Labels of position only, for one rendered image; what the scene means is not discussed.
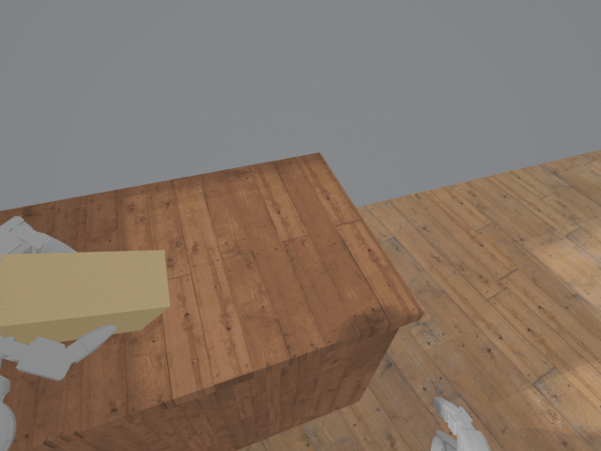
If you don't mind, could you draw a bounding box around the robot left hand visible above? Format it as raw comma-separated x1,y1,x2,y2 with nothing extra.
0,216,117,381

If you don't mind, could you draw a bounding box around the sponge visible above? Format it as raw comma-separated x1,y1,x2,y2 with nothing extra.
0,250,170,345

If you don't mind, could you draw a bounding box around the robot right hand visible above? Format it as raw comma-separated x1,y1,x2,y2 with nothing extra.
431,397,491,451

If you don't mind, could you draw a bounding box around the table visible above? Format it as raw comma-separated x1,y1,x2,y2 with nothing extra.
0,152,424,451

